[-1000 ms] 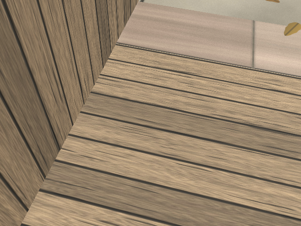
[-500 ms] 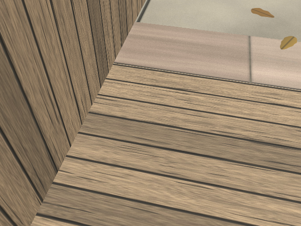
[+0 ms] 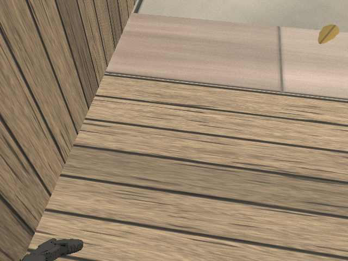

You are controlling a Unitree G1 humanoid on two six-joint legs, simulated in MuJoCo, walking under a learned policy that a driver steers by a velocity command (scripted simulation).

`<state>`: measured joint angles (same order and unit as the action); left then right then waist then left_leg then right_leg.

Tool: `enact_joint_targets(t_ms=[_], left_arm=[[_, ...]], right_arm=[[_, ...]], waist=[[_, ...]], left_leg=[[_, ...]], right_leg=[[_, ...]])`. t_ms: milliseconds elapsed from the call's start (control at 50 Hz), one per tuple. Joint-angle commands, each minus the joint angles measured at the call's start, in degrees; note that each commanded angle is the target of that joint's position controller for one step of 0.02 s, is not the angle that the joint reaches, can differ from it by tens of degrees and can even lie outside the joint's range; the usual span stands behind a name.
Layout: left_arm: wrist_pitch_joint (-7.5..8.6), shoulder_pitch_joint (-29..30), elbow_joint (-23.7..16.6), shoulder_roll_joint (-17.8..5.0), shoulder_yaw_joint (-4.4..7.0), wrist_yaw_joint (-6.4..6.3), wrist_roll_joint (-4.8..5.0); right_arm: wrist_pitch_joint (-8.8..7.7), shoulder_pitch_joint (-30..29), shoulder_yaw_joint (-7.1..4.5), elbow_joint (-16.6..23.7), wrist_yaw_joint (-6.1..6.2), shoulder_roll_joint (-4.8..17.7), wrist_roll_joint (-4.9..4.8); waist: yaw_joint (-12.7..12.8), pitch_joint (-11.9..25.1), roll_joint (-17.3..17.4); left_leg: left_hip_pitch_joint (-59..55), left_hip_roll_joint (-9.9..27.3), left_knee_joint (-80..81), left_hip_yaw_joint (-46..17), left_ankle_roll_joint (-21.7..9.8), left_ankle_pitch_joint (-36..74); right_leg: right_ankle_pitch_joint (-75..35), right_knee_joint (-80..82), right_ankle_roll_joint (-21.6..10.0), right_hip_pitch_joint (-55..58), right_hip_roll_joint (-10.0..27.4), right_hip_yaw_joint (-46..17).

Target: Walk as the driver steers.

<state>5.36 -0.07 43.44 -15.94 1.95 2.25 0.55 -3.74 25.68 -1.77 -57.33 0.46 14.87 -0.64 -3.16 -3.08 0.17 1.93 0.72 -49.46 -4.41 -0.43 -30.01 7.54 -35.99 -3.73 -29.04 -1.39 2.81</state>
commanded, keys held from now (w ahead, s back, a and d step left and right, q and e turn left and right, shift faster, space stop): w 0.52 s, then w+e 0.48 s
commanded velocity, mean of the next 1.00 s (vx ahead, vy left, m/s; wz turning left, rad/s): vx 0.49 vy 0.00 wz -0.16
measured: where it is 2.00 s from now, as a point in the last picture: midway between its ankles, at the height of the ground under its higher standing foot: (225, 131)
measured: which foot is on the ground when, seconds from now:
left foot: up 0.00-0.46, down 0.48-1.00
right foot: down 0.00-0.50, up 0.52-1.00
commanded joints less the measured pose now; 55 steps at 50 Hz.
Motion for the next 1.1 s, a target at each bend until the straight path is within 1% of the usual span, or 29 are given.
enact_joint_targets(t_ms=[20, 40, 80, 140, 220, 300, 360, 400, 440, 460, 480, 500, 520, 540, 560, 580, 620, 660, 740, 820, 900, 960, 980, 1000, 1020, 1040, 1060, 1080, 1100], left_arm=[[0.21, -15.11, 2.22, -8.29, 2.57, -0.21, 0.30], [0.64, -10.97, 1.74, -7.64, 2.34, -0.12, -0.21], [1.35, -7.90, 2.03, -5.44, 1.73, 0.18, -1.60], [2.10, -9.08, 3.73, -5.68, 1.69, 0.14, -0.94], [1.23, -12.95, 5.05, -8.02, 2.26, -1.27, -0.70], [0.47, -17.16, 6.56, -9.95, 2.65, -1.91, -0.06], [-0.13, -20.13, 8.29, -10.19, 2.76, -1.73, 0.37], [-0.63, -21.36, 9.02, -10.29, 2.94, -1.76, 0.42], [-1.28, -20.89, 8.99, -11.46, 3.33, -1.95, 0.47], [-1.60, -18.78, 8.17, -11.91, 3.33, -2.05, 0.07], [-1.77, -18.77, 7.75, -10.01, 2.57, -2.11, -0.60], [-1.46, -18.75, 5.06, -7.22, 1.17, -2.02, -1.43], [0.10, -24.22, 4.63, -1.98, -0.33, -1.46, -0.80], [1.06, -21.80, 5.50, -8.16, 0.78, -1.22, 1.48], [1.66, -18.34, 4.47, -9.44, 1.07, -1.02, 2.46], [1.66, -16.08, 4.03, -9.24, 0.92, -1.35, 1.89], [0.51, -15.00, 3.79, -8.14, 1.17, -1.51, 0.83], [-0.56, -17.08, 3.89, -4.86, 0.55, -1.44, 0.62], [-1.42, -13.18, 1.20, -4.54, 0.62, -1.24, -0.01], [-1.70, -6.78, -2.26, -3.15, 0.54, -0.61, -0.11], [-1.84, -1.75, -5.94, -3.27, 0.87, 0.74, 0.02], [-2.54, -4.44, -7.19, -5.91, 2.33, 1.75, 0.11], [-2.39, -8.76, -6.30, -7.05, 3.26, 2.03, 0.50], [-2.67, -16.38, -4.54, -8.45, 4.57, 1.52, 1.20], [-3.24, -24.55, -2.51, -12.34, 6.55, 0.27, 1.36], [-3.50, -23.18, -2.91, -19.38, 7.55, -0.54, 1.58], [-2.57, -25.38, -4.89, -15.91, 6.31, -0.19, 1.22], [-1.65, -24.46, -4.10, -12.64, 5.39, -0.07, 0.52], [-1.17, -21.43, -4.24, -11.35, 4.97, -0.18, 0.55]], right_arm=[[-2.87, -2.78, -1.68, 6.62, -0.54, 9.18, -2.34], [-3.03, -5.24, -1.60, 7.08, -0.02, 8.73, -1.73], [-1.75, -4.01, -2.02, 6.61, 0.35, 7.17, -0.57], [0.05, -4.71, -2.04, 7.35, 0.59, 5.68, -0.02], [-0.35, -14.06, -1.86, 10.96, 0.32, 5.17, 0.66], [-1.36, -22.18, -1.08, 13.16, -0.57, 4.26, 0.07], [-1.82, -26.10, -0.64, 14.71, -1.37, 4.51, -0.28], [-2.30, -27.79, -0.72, 15.86, -1.96, 5.79, -0.44], [-2.85, -25.18, -1.15, 15.53, -2.06, 7.70, -0.83], [-3.10, -20.38, -2.00, 14.62, -1.76, 9.55, -0.65], [-3.22, -11.43, -3.42, 11.92, -1.08, 12.24, -0.52], [-3.18, -1.68, -4.58, 10.28, -0.66, 16.51, 1.09], [-2.59, 1.86, -5.05, 8.92, -1.04, 19.04, 2.32], [-2.51, 0.09, -3.27, 9.61, -1.58, 11.90, 1.87], [-2.45, -4.26, -2.82, 10.50, -1.74, 10.09, 1.66], [-2.47, -8.31, -2.42, 11.33, -1.80, 8.76, 1.68], [-2.87, -12.16, -1.74, 11.74, -1.79, 6.95, 2.12], [-3.41, -11.88, -2.18, 9.96, -1.70, 8.36, 1.90], [-3.69, -11.62, -2.54, 8.38, -1.02, 9.49, 1.82], [-3.48, -10.08, -2.72, 7.13, -0.10, 10.92, 1.06], [-1.79, -7.46, -3.16, 5.65, 0.03, 12.22, 0.30], [-0.22, -9.23, -3.53, 6.93, 0.54, 13.06, 0.28], [0.67, -9.39, -3.85, 7.30, 1.10, 13.86, 0.26], [1.40, -9.80, -4.10, 8.00, 1.40, 14.23, -0.33], [1.31, -8.28, -3.56, 8.93, 1.58, 12.90, 0.43], [-0.38, -1.51, -0.88, 11.95, 0.57, 3.53, 2.40], [-3.01, -6.93, -0.98, 13.21, -0.22, 7.22, 0.25], [-4.40, -14.25, -2.10, 15.35, -0.70, 10.72, -2.17], [-5.12, -15.93, -1.78, 16.07, -0.54, 9.98, -1.79]], waist=[[7.83, 8.30, -8.15], [5.77, 5.25, -2.51], [1.92, 4.09, -3.76], [0.67, 2.12, -4.03], [3.18, -0.61, -1.96], [6.62, -1.31, -1.73], [7.87, -2.71, -2.99], [7.74, -2.58, -2.87], [5.40, -1.05, -4.16], [2.31, 1.94, -4.51], [-1.56, 8.36, -3.34], [-4.47, 17.73, 3.28], [-1.57, 22.01, 17.63], [-3.76, 19.04, 11.36], [-2.80, 11.99, 8.87], [-1.24, 8.57, 4.43], [1.27, 4.22, 3.81], [3.18, 3.86, 4.25], [3.17, 1.23, 4.28], [1.41, -0.70, 4.71], [0.11, -2.72, 3.94], [2.29, -0.68, 5.84], [4.84, 2.16, 6.62], [8.97, 6.45, 4.94], [12.43, 11.13, -0.73], [4.63, 15.17, -18.32], [8.72, 24.19, -11.98], [10.20, 16.10, -7.62], [8.11, 10.95, -3.81]], left_leg=[[37.92, 1.15, -29.16, -2.71, -2.74, 5.10], [34.59, 4.29, -25.79, -1.58, -2.84, 10.59], [27.70, 7.49, -21.36, -1.80, -2.58, 14.53], [27.40, 8.42, -15.41, -0.58, -1.19, 15.97], [33.96, 8.56, -0.25, 0.50, 1.26, 26.62], [31.12, 5.76, 13.37, 3.51, 1.89, 34.36], [32.27, 4.93, 18.50, 3.38, 1.07, 31.91], [32.01, 4.27, 20.73, 3.43, -0.24, 28.64], [27.10, 2.83, 22.42, 4.55, -1.48, 24.84], [19.81, 1.28, 24.51, 5.90, -2.56, 24.25], [6.84, 1.01, 24.55, 6.16, -4.09, 24.15], [-10.54, 12.25, 23.05, -8.17, -9.39, 20.77], [-24.20, 22.48, 30.13, -34.62, -18.05, 12.02], [-22.88, 21.68, 32.63, -33.56, -17.00, 7.59], [-16.96, 19.80, 33.59, -24.05, -14.68, 9.50], [-10.45, 17.73, 35.01, -17.59, -13.11, 14.09], [-1.09, 15.15, 39.44, -10.44, -11.88, 21.77], [2.31, 15.52, 41.47, -6.26, -12.39, 29.55], [4.70, 13.64, 43.59, 4.48, -10.99, 34.68], [4.22, 12.37, 43.60, 11.10, -8.52, 33.49], [-3.57, 16.03, 40.13, 12.94, -7.54, 35.51], [-6.56, 16.54, 31.27, 15.82, -5.62, 55.23], [-6.78, 15.87, 23.96, 16.54, -4.60, 62.12], [-3.90, 13.97, 13.29, 17.21, -3.65, 66.21], [7.52, 11.97, -3.02, 17.15, -1.28, 54.56], [33.59, 0.24, -25.03, 14.16, 2.47, 0.81], [40.49, -2.54, -32.32, 0.03, 1.72, -5.13], [45.87, 0.36, -31.79, -1.34, -0.06, 0.55], [44.91, 2.95, -26.98, -0.87, -1.22, 5.93]], right_leg=[[19.14, 22.85, -10.44, 35.82, 20.03, -36.72], [10.76, 23.95, -9.56, 27.01, 18.01, -29.58], [2.20, 26.49, -8.87, 17.74, 14.27, -20.55], [0.18, 30.08, -10.27, 13.30, 12.98, -15.23], [0.46, 32.02, -10.43, 16.49, 12.37, -12.21], [-1.04, 31.34, -8.74, 19.50, 11.50, -8.56], [-1.76, 29.09, -8.89, 25.01, 13.30, -8.90], [-4.64, 26.78, -8.56, 28.97, 15.09, -9.64], [-12.69, 23.04, -7.37, 31.90, 15.68, -9.80], [-22.43, 16.70, -6.17, 31.52, 13.75, -8.23], [-25.95, 5.41, -4.48, 27.84, 10.20, -5.44], [-16.02, -13.12, -1.92, 14.55, 5.98, -2.68], [23.00, -30.65, 1.50, -5.74, -4.31, -4.28], [26.80, -37.82, 0.63, -12.70, -1.81, -11.61], [22.26, -37.81, -0.10, -15.74, 1.23, -10.24], [17.02, -34.97, 0.09, -14.12, 4.31, -8.56], [10.56, -29.68, 1.16, -8.99, 7.19, -8.86], [9.35, -27.82, 2.47, -6.95, 7.73, -9.13], [-1.64, -20.48, 4.57, -10.30, 7.56, -8.20], [-12.83, -6.79, 4.34, -7.58, 6.39, -4.55], [-9.41, -1.61, 2.42, -10.34, 5.93, -2.72], [-1.23, -1.30, -0.78, -4.03, 2.75, 1.47], [2.12, -0.63, -2.27, 1.12, 1.09, 2.72], [0.23, 2.36, -4.29, 12.37, -2.10, 4.16], [-0.44, 3.47, -6.82, 28.05, 0.12, -2.79], [6.33, 7.53, -17.07, 46.62, 15.16, -34.26], [16.85, 18.70, -20.82, 50.55, 20.69, -52.84], [14.63, 20.58, -17.19, 46.34, 19.44, -45.95], [9.77, 20.16, -15.07, 38.22, 17.22, -38.60]])
Keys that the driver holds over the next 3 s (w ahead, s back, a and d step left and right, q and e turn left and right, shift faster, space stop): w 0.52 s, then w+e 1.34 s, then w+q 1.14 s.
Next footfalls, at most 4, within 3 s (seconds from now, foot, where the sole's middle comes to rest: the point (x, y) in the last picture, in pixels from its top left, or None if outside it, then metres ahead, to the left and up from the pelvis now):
0.48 left None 0.42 0.14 -0.75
1.02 right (210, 198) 0.69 -0.15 -0.75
1.52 left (187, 132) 1.03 -0.08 -0.75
2.02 right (270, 121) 1.08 -0.49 -0.75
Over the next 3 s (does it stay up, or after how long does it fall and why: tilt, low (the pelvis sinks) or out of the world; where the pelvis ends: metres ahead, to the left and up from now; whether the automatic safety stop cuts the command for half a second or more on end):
stays up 1.49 -0.60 0.02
